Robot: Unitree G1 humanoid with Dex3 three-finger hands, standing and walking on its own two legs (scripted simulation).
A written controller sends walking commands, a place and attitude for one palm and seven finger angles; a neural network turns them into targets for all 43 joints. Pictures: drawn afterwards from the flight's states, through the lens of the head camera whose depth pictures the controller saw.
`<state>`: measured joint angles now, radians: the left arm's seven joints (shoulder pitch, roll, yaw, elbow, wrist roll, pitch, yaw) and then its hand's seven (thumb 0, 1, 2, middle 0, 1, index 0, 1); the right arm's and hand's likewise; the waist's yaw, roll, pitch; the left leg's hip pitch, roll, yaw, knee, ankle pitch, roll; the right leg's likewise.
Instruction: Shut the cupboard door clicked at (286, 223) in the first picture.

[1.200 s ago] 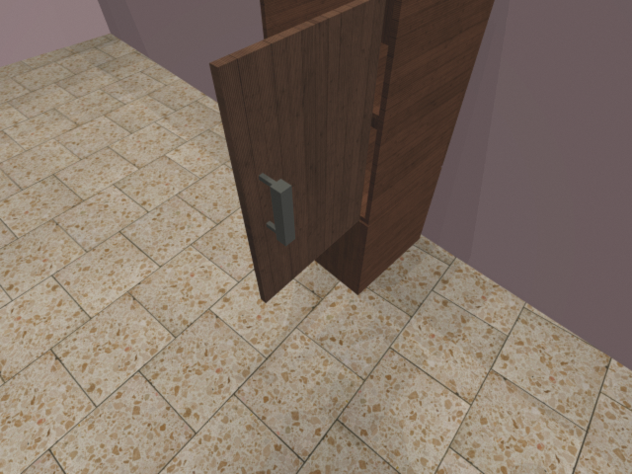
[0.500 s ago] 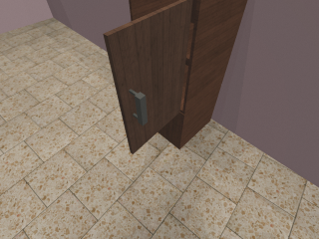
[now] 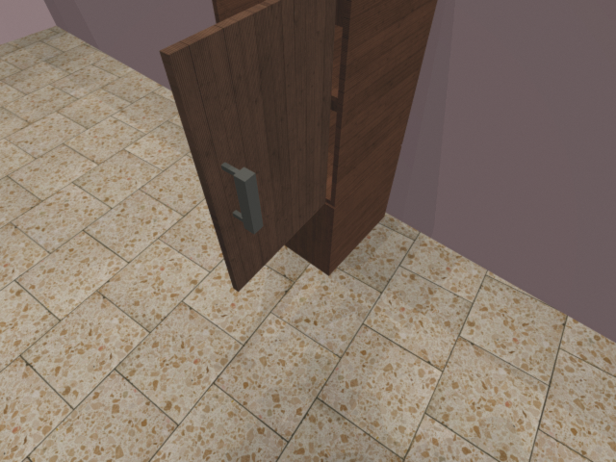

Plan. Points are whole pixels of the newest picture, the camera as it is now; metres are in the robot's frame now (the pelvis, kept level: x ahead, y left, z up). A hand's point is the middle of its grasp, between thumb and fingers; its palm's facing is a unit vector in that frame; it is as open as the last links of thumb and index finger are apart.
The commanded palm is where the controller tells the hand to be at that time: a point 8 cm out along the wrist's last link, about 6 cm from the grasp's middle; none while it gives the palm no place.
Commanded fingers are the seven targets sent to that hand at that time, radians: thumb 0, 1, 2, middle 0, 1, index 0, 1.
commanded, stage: walk around to get in front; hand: left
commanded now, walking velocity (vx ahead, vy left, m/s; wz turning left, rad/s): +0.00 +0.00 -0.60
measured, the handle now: (240, 197) +0.54 +0.17 -0.03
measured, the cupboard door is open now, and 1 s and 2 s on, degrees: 93 93 93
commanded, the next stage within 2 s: none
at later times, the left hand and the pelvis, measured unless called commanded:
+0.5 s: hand out of the picture +0.05 +0.16 -0.15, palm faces -0.18 -0.94 -0.29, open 7.4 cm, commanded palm none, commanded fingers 0.00 0.90 0.90 -0.20 -0.30 -0.20 -0.30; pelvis -0.02 -0.04 +0.01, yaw -16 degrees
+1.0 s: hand (222, 437) +0.18 +0.15 -0.16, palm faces -0.48 -0.84 -0.23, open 7.4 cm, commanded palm none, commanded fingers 0.00 0.90 0.90 -0.20 -0.30 -0.20 -0.30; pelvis -0.02 +0.00 +0.01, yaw -33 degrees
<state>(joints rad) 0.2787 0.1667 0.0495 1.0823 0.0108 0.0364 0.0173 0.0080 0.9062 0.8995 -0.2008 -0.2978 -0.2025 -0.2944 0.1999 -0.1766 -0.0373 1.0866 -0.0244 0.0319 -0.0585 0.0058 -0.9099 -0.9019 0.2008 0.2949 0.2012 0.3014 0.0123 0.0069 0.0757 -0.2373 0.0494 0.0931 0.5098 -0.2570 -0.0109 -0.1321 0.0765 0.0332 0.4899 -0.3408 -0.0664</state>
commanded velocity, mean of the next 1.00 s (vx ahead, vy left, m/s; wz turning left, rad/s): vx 0.00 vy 0.00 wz -0.60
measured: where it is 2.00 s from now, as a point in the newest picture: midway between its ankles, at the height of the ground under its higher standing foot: outside the picture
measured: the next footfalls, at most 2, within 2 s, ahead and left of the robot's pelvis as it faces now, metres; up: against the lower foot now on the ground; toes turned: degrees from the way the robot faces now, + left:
left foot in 0.76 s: +0.07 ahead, +0.10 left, +0.00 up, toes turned -29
right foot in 1.12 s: -0.08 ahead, -0.15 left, +0.00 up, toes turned -40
